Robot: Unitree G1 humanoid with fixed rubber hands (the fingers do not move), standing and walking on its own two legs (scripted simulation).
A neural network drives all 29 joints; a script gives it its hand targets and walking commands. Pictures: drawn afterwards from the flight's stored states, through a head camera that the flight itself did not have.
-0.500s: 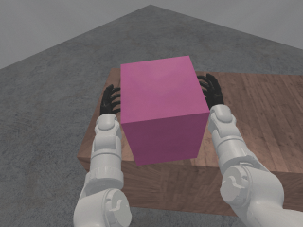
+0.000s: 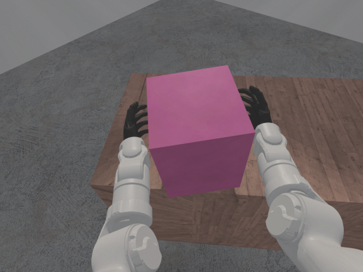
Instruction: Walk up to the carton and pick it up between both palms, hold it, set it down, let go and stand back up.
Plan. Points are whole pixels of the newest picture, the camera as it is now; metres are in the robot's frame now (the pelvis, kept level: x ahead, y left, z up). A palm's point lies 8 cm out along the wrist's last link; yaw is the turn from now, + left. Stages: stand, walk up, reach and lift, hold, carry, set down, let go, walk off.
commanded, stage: set down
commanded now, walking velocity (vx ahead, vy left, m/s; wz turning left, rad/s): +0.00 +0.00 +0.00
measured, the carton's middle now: (196, 136) +0.45 +0.04 +0.02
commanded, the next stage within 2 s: none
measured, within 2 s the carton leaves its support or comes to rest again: rests again in 0.58 s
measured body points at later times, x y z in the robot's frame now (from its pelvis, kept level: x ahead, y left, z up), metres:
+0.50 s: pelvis +0.00 +0.00 +0.00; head +0.06 +0.00 +0.44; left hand +0.39 +0.19 +0.05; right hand +0.46 -0.10 +0.07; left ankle +0.00 +0.13 -0.75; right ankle -0.02 -0.07 -0.75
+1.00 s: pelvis +0.00 +0.00 +0.00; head +0.07 +0.01 +0.44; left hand +0.40 +0.18 +0.05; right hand +0.46 -0.11 +0.07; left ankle +0.00 +0.13 -0.75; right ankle -0.02 -0.07 -0.75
